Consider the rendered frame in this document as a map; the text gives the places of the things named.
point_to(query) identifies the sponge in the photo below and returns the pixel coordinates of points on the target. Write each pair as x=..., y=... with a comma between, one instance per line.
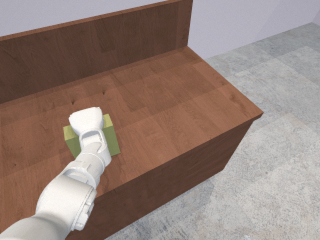
x=72, y=139

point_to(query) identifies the table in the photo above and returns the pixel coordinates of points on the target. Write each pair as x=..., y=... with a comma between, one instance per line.
x=177, y=121

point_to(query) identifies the left robot forearm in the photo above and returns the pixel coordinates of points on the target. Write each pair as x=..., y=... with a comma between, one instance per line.
x=89, y=164

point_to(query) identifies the robot left hand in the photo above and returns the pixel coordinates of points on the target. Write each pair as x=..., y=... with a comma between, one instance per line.
x=86, y=119

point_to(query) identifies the robot left upper arm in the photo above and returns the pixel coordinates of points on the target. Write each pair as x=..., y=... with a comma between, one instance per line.
x=66, y=206

